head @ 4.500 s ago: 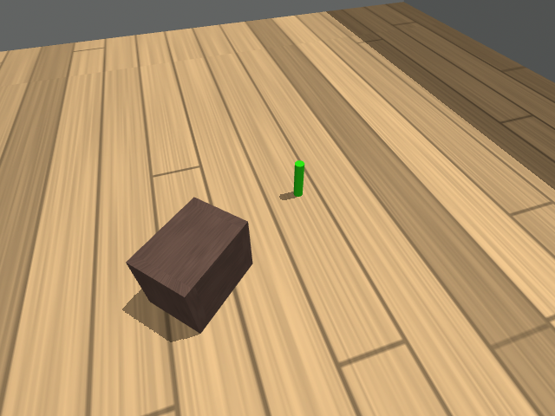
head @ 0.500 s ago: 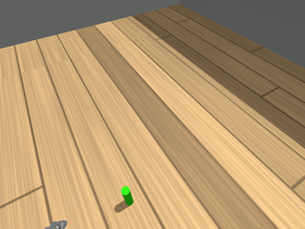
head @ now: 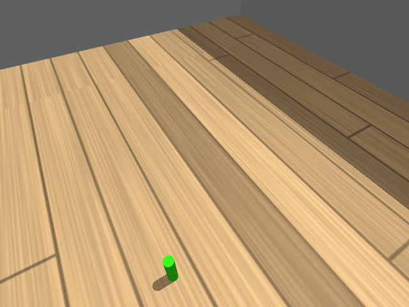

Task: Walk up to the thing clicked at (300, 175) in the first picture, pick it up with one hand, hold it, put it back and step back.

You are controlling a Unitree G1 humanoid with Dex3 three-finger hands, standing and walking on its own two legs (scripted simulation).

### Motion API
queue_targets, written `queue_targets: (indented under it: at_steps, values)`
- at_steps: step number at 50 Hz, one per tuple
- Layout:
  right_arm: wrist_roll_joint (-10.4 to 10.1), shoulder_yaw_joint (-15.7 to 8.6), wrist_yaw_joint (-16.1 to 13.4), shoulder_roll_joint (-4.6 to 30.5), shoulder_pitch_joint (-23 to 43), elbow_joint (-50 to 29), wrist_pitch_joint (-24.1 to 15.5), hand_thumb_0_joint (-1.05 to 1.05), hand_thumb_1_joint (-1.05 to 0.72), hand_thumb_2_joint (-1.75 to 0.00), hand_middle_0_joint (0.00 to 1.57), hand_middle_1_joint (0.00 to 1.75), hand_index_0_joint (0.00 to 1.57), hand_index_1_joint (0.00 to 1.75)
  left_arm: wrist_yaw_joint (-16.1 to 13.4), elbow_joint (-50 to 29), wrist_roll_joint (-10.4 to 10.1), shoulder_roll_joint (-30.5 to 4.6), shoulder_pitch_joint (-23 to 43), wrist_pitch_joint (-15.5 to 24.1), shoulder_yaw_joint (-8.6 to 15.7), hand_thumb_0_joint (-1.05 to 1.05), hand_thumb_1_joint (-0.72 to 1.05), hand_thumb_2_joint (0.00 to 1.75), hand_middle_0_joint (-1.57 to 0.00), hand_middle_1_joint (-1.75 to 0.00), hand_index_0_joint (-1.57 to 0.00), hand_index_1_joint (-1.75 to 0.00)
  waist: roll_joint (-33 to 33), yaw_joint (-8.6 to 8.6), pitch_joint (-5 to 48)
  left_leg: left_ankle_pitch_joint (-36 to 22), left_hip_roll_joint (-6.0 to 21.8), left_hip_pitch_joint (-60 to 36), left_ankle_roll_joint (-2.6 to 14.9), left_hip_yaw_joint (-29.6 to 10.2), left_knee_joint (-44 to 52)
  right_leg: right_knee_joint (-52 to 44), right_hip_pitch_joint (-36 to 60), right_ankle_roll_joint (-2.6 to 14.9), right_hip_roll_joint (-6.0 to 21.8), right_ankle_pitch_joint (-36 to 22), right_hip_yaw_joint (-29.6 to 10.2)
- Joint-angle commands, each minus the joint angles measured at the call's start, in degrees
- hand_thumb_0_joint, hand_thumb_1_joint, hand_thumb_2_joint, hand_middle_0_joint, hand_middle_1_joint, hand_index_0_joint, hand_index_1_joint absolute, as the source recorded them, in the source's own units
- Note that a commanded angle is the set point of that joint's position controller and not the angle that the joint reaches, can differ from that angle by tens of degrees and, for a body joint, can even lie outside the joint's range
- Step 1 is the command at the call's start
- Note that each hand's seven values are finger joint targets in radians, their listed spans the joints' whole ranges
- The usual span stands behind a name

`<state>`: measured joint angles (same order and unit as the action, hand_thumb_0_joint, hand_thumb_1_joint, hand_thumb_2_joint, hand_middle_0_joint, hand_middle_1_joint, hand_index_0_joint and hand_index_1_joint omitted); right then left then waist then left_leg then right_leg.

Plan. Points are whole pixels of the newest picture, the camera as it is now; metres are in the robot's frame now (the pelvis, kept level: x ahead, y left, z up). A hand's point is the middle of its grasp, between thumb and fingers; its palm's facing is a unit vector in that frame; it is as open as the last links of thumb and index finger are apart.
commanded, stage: walk up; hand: left
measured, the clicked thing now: (170, 269) +0.40 +0.17 -0.68
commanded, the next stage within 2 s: stand in 0.30 s
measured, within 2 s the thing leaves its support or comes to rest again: neither
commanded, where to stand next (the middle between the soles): +0.01 -0.02 m, yaw +1 degrees
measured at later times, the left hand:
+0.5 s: hand out of the picture +0.09 +0.26 -0.16, palm faces -0.02 -0.94 -0.33, open 7.4 cm
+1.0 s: hand out of the picture +0.06 +0.26 -0.16, palm faces -0.02 -0.94 -0.34, open 7.4 cm
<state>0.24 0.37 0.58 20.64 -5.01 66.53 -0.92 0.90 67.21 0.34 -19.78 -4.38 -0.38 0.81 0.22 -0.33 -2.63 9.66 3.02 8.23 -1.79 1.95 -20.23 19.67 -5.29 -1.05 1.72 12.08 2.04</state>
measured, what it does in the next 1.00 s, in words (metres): stands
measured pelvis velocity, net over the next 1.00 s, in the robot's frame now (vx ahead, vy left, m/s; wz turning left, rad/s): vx -0.01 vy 0.00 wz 0.01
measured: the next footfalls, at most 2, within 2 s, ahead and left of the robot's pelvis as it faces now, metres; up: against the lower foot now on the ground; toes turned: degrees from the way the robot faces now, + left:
none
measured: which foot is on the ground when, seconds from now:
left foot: down 0.00-1.00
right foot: down 0.00-1.00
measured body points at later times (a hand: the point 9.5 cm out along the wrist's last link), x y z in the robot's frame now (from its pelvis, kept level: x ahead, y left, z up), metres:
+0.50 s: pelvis +0.00 +0.01 +0.00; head +0.01 +0.01 +0.45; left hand +0.09 +0.31 -0.13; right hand +0.09 -0.29 -0.13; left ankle +0.02 +0.14 -0.75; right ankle -0.01 -0.13 -0.75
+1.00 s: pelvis -0.01 +0.00 +0.00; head +0.00 +0.00 +0.45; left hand +0.06 +0.31 -0.13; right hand +0.07 -0.30 -0.13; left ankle +0.02 +0.14 -0.75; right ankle -0.01 -0.13 -0.75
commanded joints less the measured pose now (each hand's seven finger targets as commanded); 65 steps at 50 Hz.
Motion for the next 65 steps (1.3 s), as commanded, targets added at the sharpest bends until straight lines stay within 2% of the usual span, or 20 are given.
queue_targets:
  at_steps: [1, 14, 15, 16, 18, 20, 24, 31, 34, 40, 49, 55, 65]
  values:
    - [0.13, -2.37, -1.12, 12.31, 3.54, -3.37, -1.52, 0.00, -0.90, -0.90, 0.20, 0.30, 0.20, 0.30, -0.67, -3.67, 0.11, -12.09, 3.88, 1.50, 2.26, 0.00, 0.90, 0.90, -0.20, -0.30, -0.20, -0.30, -0.48, 0.07, 4.30, -5.13, 4.64, -1.93, 2.98, -4.47, 3.30, -4.29, -1.19, 1.96, 5.49, -5.25, -4.67]
    - [0.22, -2.67, -1.12, 11.87, 3.46, -3.71, -1.30, 0.00, -0.90, -0.90, 0.20, 0.30, 0.20, 0.30, -0.98, -3.81, 0.18, -11.78, 2.23, 1.59, 2.22, 0.00, 0.90, 0.90, -0.20, -0.30, -0.20, -0.30, -0.49, 0.25, 4.73, -8.37, 4.63, -2.95, 2.88, -4.32, 3.15, -4.18, -0.57, 1.46, 5.45, -8.15, -4.26]
    - [0.43, -2.72, -1.16, 11.70, 4.55, -4.14, -1.08, 0.00, -0.90, -0.90, 0.20, 0.30, 0.20, 0.30, -1.19, -4.41, 0.23, -12.48, 2.42, 2.00, 2.06, 0.00, 0.90, 0.90, -0.20, -0.30, -0.20, -0.30, -0.78, 0.34, 3.25, -12.25, 5.38, -2.52, 2.35, -4.95, 2.96, -4.33, -1.02, 1.27, 6.42, -11.50, -4.81]
    - [0.36, -2.76, -1.21, 11.84, 3.84, -4.15, -1.02, 0.00, -0.90, -0.90, 0.20, 0.30, 0.20, 0.30, -1.29, -4.41, 0.18, -12.51, 2.27, 2.13, 2.18, 0.00, 0.90, 0.90, -0.20, -0.30, -0.20, -0.30, -0.79, 0.16, 4.69, -14.04, 5.53, -3.22, 2.33, -4.73, 2.61, -4.22, 0.13, 1.22, 6.72, -13.86, -4.97]
    - [0.28, -2.79, -1.19, 11.87, 3.90, -4.10, -0.95, 0.00, -0.90, -0.90, 0.20, 0.30, 0.20, 0.30, -1.38, -4.42, 0.15, -12.25, 1.91, 2.17, 2.11, 0.00, 0.90, 0.90, -0.20, -0.30, -0.20, -0.30, -1.04, 0.28, 5.92, -14.84, 5.76, -4.13, 2.49, -4.69, 2.35, -3.80, 1.25, 1.21, 6.77, -14.83, -4.59]
    - [0.22, -2.70, -1.08, 11.53, 3.91, -4.12, -0.81, 0.00, -0.90, -0.90, 0.20, 0.30, 0.20, 0.30, -1.37, -4.28, 0.21, -12.29, 2.17, 2.07, 2.10, 0.00, 0.90, 0.90, -0.20, -0.30, -0.20, -0.30, -0.56, 0.20, 5.08, -11.53, 5.42, -2.98, 2.34, -4.78, 3.39, -4.39, 1.21, 1.08, 6.55, -11.80, -4.38]
    - [0.28, -2.71, -0.93, 11.53, 3.81, -4.20, -0.85, 0.00, -0.90, -0.90, 0.20, 0.30, 0.20, 0.30, -1.29, -4.58, 0.08, -12.34, 2.01, 2.14, 1.96, 0.00, 0.90, 0.90, -0.20, -0.30, -0.20, -0.30, -0.62, 0.16, 5.72, -11.86, 5.62, -4.27, 2.22, -4.86, 3.86, -4.34, 0.91, 1.28, 6.55, -11.19, -4.34]
    - [0.25, -2.66, -0.74, 11.47, 4.02, -4.20, -0.77, 0.00, -0.90, -0.90, 0.20, 0.30, 0.20, 0.30, -1.27, -4.87, 0.18, -12.50, 2.12, 2.04, 1.69, 0.00, 0.90, 0.90, -0.20, -0.30, -0.20, -0.30, -0.34, 0.05, 4.29, -8.75, 5.42, -3.17, 2.19, -5.02, 4.68, -5.22, 0.01, 1.26, 6.64, -8.72, -4.57]
    - [0.34, -2.69, -0.70, 11.53, 3.79, -4.16, -0.84, 0.00, -0.90, -0.90, 0.20, 0.30, 0.20, 0.30, -1.24, -5.14, 0.09, -12.73, 2.20, 2.09, 1.73, 0.00, 0.90, 0.90, -0.20, -0.30, -0.20, -0.30, -0.15, 0.17, 5.01, -10.31, 5.59, -3.56, 2.25, -4.97, 4.46, -4.86, 0.37, 1.35, 6.74, -9.35, -4.49]
    - [0.36, -2.73, -0.61, 11.77, 3.69, -4.10, -0.65, 0.00, -0.90, -0.90, 0.20, 0.30, 0.20, 0.30, -1.19, -5.00, 0.31, -12.50, 1.41, 1.95, 1.56, 0.00, 0.90, 0.90, -0.20, -0.30, -0.20, -0.30, -0.80, 0.19, 3.31, -3.74, 5.15, -2.13, 2.24, -5.16, 5.26, -5.88, -1.11, 1.41, 6.65, -4.68, -4.65]
    - [0.37, -2.76, -0.49, 11.73, 2.41, -3.93, -0.52, 0.00, -0.90, -0.90, 0.20, 0.30, 0.20, 0.30, -1.12, -5.09, 0.26, -12.69, 1.34, 2.06, 1.65, 0.00, 0.90, 0.90, -0.20, -0.30, -0.20, -0.30, -0.35, -0.14, 2.79, -1.63, 4.69, -1.26, 2.19, -5.70, 5.13, -6.21, -2.14, 1.43, 6.51, -2.29, -4.90]
    - [0.43, -2.75, -0.56, 11.72, 2.24, -3.98, -0.67, 0.00, -0.90, -0.90, 0.20, 0.30, 0.20, 0.30, -1.13, -5.27, 0.22, -12.66, 0.15, 2.11, 1.58, 0.00, 0.90, 0.90, -0.20, -0.30, -0.20, -0.30, -1.13, 0.28, 4.59, -7.08, 4.99, -2.16, 2.29, -5.42, 3.98, -5.38, -0.40, 1.52, 6.83, -7.22, -4.87]
    - [0.29, -2.46, -0.64, 11.77, 2.01, -4.14, -0.71, 0.00, -0.90, -0.90, 0.20, 0.30, 0.20, 0.30, -1.18, -5.26, 0.18, -12.74, -0.29, 2.02, 1.59, 0.00, 0.90, 0.90, -0.20, -0.30, -0.20, -0.30, -0.45, 0.35, 3.85, -7.11, 5.29, -2.80, 2.31, -5.68, 4.26, -5.23, -0.89, 1.61, 6.74, -6.29, -4.64]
